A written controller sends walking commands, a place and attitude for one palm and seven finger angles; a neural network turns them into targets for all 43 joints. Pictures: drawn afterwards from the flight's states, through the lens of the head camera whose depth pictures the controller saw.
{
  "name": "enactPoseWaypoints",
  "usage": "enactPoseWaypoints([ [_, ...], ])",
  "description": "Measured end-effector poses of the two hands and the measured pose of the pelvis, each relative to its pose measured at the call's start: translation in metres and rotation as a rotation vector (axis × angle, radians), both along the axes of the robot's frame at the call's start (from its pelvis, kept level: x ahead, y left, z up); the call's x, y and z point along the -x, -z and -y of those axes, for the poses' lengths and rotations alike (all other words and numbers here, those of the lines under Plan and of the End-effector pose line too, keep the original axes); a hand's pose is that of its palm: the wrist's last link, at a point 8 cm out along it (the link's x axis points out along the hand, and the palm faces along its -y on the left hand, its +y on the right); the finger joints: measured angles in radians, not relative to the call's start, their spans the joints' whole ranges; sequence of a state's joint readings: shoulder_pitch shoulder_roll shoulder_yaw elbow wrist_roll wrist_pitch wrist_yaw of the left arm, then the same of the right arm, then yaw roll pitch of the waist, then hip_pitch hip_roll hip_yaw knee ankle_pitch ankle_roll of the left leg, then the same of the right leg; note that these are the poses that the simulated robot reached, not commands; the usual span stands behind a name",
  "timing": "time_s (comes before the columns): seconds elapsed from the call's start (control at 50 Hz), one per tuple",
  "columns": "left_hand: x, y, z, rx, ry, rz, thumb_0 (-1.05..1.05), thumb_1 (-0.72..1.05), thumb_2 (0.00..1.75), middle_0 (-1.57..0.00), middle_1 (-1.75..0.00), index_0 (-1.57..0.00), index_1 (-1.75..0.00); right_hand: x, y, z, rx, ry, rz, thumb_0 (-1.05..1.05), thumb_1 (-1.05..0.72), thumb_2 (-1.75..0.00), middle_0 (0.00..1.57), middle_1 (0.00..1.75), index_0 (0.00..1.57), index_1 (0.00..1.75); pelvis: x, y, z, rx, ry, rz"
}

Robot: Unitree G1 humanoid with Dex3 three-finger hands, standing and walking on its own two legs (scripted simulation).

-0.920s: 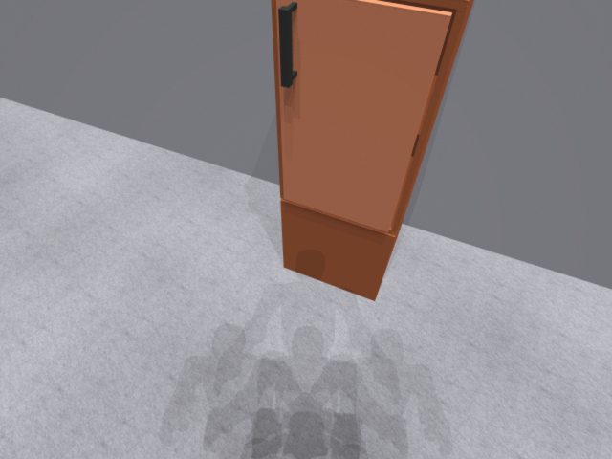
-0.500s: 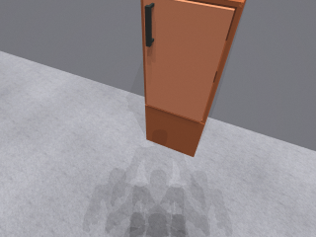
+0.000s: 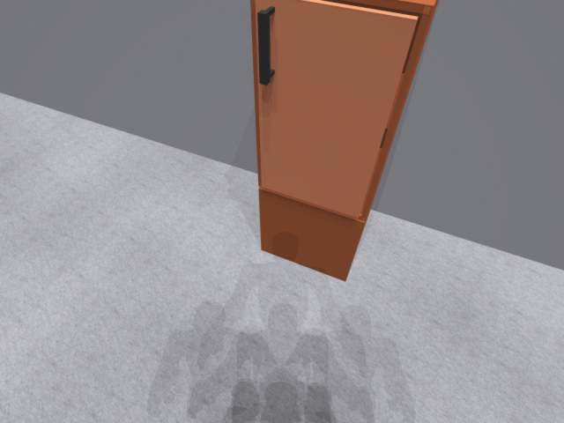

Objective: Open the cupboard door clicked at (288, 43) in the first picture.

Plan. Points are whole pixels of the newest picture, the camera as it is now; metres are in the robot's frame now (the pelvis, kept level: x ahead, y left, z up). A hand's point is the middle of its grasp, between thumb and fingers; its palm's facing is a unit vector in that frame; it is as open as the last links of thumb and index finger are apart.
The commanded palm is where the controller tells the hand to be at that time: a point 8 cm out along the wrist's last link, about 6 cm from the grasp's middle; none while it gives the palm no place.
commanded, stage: turn to face it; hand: left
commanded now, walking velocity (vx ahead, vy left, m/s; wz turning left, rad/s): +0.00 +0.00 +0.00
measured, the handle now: (267, 46) +0.86 +0.08 +0.14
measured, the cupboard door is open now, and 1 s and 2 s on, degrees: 0 0 0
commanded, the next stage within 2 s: take the last steps up to it in 0.66 s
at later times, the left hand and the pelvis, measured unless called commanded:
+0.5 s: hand out of the picture +0.03 +0.18 -0.18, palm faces -0.10 -0.96 -0.28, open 7.4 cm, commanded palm none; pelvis -0.03 -0.02 -0.02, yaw -10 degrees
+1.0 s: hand out of the picture +0.07 +0.17 -0.18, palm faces -0.21 -0.95 -0.22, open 7.4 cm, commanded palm none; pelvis -0.03 -0.01 -0.02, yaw -16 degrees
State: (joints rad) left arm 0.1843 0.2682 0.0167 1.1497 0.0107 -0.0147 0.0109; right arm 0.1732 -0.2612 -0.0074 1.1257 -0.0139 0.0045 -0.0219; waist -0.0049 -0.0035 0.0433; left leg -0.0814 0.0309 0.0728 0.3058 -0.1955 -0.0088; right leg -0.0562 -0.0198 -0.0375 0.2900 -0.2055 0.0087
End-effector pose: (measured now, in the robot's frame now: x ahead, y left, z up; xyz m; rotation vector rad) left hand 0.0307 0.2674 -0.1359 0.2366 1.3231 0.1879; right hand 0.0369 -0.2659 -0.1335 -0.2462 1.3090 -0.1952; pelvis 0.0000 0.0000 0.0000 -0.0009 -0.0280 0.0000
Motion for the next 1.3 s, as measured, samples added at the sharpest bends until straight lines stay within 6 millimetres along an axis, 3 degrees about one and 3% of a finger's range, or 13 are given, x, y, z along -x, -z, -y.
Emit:
enactPoseWaypoints([
  [0.18, 0.005, 0.005, 0.007, 0.008, 0.005, -0.030, 0.01, 0.91, 0.90, -0.20, -0.30, -0.20, -0.30, 0.007, 0.005, -0.006, -0.008, 0.040, 0.011, 0.01, -0.90, -0.90, 0.20, 0.30, 0.20, 0.30, 0.005, 0.003, 0.000, 0.000, 0.045, -0.004],
  [0.32, 0.005, 0.015, 0.020, 0.026, 0.055, -0.061, 0.01, 0.91, 0.90, -0.20, -0.30, -0.20, -0.30, 0.036, 0.019, -0.012, -0.039, 0.130, 0.010, 0.01, -0.90, -0.90, 0.20, 0.30, 0.20, 0.30, 0.017, 0.014, 0.005, -0.016, 0.116, -0.006],
  [0.46, 0.001, 0.015, 0.040, 0.002, 0.092, -0.028, 0.01, 0.91, 0.90, -0.20, -0.30, -0.20, -0.30, 0.065, 0.041, 0.004, -0.071, 0.187, -0.037, 0.01, -0.90, -0.90, 0.20, 0.30, 0.20, 0.30, 0.029, 0.025, 0.020, -0.024, 0.155, -0.006],
  [0.6, 0.011, 0.006, 0.050, 0.009, 0.125, -0.063, 0.01, 0.91, 0.90, -0.20, -0.30, -0.20, -0.30, 0.061, 0.023, 0.010, -0.056, 0.227, 0.023, 0.01, -0.91, -0.90, 0.20, 0.30, 0.20, 0.30, 0.038, 0.011, 0.020, -0.034, 0.214, -0.025],
  [0.74, -0.003, 0.016, 0.043, 0.046, 0.170, -0.050, 0.01, 0.91, 0.90, -0.20, -0.30, -0.21, -0.30, 0.059, 0.011, -0.005, -0.028, 0.261, 0.106, 0.01, -0.91, -0.90, 0.20, 0.30, 0.20, 0.30, 0.041, 0.012, 0.006, -0.016, 0.266, -0.034],
  [0.8, -0.015, 0.024, 0.039, 0.064, 0.187, -0.024, 0.01, 0.91, 0.90, -0.20, -0.30, -0.21, -0.30, 0.071, 0.013, -0.014, -0.010, 0.261, 0.101, 0.01, -0.91, -0.90, 0.20, 0.30, 0.20, 0.30, 0.043, 0.017, 0.000, 0.002, 0.274, -0.025],
  [0.94, -0.042, 0.017, 0.047, 0.065, 0.242, 0.061, 0.01, 0.91, 0.90, -0.20, -0.30, -0.20, -0.30, 0.108, 0.023, -0.029, -0.071, 0.288, 0.012, 0.01, -0.90, -0.90, 0.20, 0.30, 0.20, 0.30, 0.035, 0.017, 0.007, -0.010, 0.296, -0.002],
  [1.04, -0.034, 0.008, 0.049, 0.065, 0.221, 0.043, 0.01, 0.91, 0.90, -0.20, -0.30, -0.20, -0.30, 0.124, 0.021, -0.034, -0.104, 0.313, -0.073, 0.01, -0.90, -0.90, 0.20, 0.30, 0.20, 0.30, 0.022, 0.010, 0.005, -0.007, 0.273, -0.002],
  [1.12, -0.022, 0.005, 0.040, 0.069, 0.183, -0.021, 0.01, 0.91, 0.90, -0.20, -0.30, -0.20, -0.30, 0.116, 0.011, -0.037, -0.102, 0.316, -0.096, 0.01, -0.91, -0.90, 0.20, 0.30, 0.20, 0.30, 0.005, 0.003, -0.001, -0.013, 0.253, -0.009],
  [1.2, -0.016, 0.011, 0.024, 0.079, 0.141, -0.090, 0.01, 0.91, 0.90, -0.20, -0.30, -0.20, -0.30, 0.091, 0.006, -0.045, -0.092, 0.297, -0.098, 0.01, -0.91, -0.90, 0.20, 0.30, 0.20, 0.30, -0.018, 0.004, -0.012, -0.009, 0.230, -0.013],
  [1.3, -0.032, 0.032, -0.002, 0.087, 0.111, -0.161, 0.01, 0.91, 0.90, -0.20, -0.30, -0.20, -0.30, 0.051, 0.018, -0.059, -0.044, 0.271, -0.057, 0.01, -0.91, -0.90, 0.20, 0.30, 0.20, 0.30, -0.054, 0.022, -0.034, 0.011, 0.224, -0.014],
])
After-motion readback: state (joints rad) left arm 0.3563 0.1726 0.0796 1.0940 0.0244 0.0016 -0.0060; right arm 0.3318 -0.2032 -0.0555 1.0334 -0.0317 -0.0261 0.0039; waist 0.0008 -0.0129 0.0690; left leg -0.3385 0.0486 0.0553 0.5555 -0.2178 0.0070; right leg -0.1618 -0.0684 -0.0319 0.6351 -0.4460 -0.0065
